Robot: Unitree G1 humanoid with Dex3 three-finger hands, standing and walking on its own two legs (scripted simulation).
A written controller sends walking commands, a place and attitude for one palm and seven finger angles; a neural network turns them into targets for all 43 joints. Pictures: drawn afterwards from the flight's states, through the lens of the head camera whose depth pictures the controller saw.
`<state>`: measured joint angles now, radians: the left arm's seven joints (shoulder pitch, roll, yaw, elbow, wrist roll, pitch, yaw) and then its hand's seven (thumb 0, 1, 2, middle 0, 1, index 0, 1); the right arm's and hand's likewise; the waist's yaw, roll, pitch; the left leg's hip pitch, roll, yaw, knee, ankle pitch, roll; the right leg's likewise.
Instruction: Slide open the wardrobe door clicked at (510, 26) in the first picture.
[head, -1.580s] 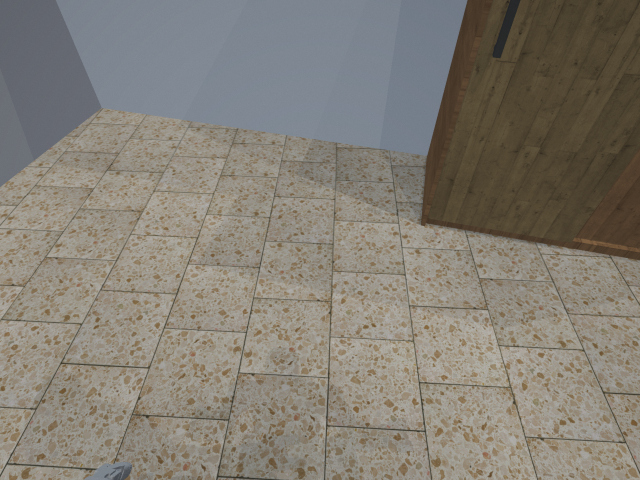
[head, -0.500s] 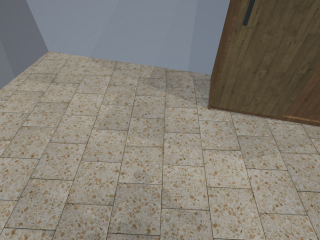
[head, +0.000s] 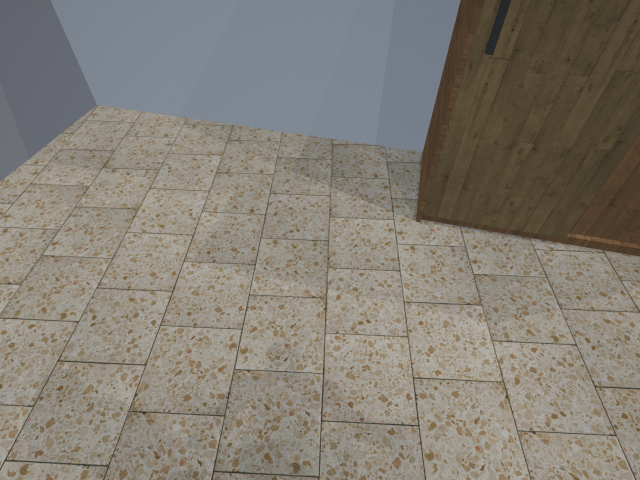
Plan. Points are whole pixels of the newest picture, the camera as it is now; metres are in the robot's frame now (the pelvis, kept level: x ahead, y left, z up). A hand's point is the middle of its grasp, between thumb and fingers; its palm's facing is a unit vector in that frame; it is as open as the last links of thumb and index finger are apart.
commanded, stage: walk to a spot facing it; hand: left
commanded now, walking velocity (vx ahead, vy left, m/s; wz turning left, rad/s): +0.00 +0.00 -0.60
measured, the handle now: (498, 21) +1.29 -0.44 +0.09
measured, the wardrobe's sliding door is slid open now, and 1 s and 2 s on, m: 0.00 0.00 0.00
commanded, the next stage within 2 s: none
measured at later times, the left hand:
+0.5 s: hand out of the picture +0.04 +0.15 -0.17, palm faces -0.16 -0.95 -0.27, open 7.4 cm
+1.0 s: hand (216, 470) +0.17 +0.17 -0.18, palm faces -0.36 -0.91 -0.21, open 7.4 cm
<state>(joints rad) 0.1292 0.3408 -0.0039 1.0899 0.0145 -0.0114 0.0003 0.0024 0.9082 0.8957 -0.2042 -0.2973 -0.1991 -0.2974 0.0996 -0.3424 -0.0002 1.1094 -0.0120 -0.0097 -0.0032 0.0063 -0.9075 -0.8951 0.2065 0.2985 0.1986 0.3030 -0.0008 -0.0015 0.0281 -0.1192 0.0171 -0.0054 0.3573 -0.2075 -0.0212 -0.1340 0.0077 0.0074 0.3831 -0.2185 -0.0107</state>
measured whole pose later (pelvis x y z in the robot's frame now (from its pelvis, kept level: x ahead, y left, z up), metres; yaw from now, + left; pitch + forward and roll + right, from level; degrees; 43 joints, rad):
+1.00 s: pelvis +0.13 -0.03 -0.01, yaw -29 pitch +2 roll -1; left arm 0.44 0.20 0.06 1.00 0.03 -0.03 0.01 0.00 0.91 0.90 -0.20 -0.30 -0.20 -0.30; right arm 0.10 -0.20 -0.04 0.88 -0.01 -0.03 0.01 0.01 -0.91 -0.90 0.20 0.30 0.19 0.30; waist 0.07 -0.02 -0.01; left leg -0.41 0.03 0.01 0.59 -0.26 -0.04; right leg -0.07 0.11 0.30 0.44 -0.39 -0.04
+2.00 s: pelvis +0.51 -0.28 -0.02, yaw -64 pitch +1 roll +0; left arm 0.37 0.21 0.07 1.00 0.02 -0.06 0.00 0.00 0.92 0.90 -0.20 -0.30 -0.20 -0.30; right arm 0.06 -0.19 -0.04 0.89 -0.03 -0.04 0.01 0.01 -0.92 -0.90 0.20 0.30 0.19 0.30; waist 0.07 0.01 0.04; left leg -0.49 0.10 0.09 0.63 -0.20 -0.05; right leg -0.07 0.06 0.06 0.51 -0.45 -0.05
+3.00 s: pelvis +0.58 -0.44 -0.01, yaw -77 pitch +1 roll -2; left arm 0.17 0.18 0.06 0.98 0.02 0.05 0.02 0.00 0.91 0.90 -0.20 -0.30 -0.20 -0.30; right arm 0.28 -0.14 -0.03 0.99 -0.03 0.02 -0.01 0.01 -0.92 -0.90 0.21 0.30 0.20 0.30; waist -0.03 -0.02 0.04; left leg -0.29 0.03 0.05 0.54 -0.26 0.05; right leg -0.42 -0.04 -0.07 0.99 -0.44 0.05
